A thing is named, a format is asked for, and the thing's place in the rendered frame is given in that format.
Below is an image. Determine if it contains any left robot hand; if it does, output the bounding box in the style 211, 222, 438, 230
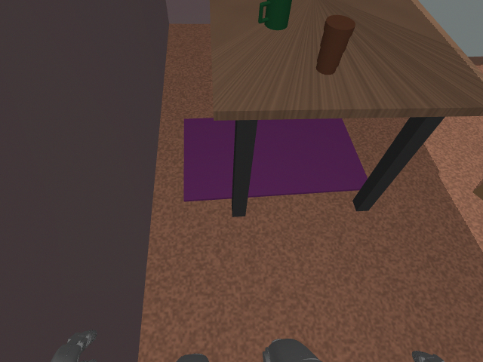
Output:
51, 330, 97, 362

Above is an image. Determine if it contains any table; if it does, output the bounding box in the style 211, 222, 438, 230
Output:
210, 0, 483, 217

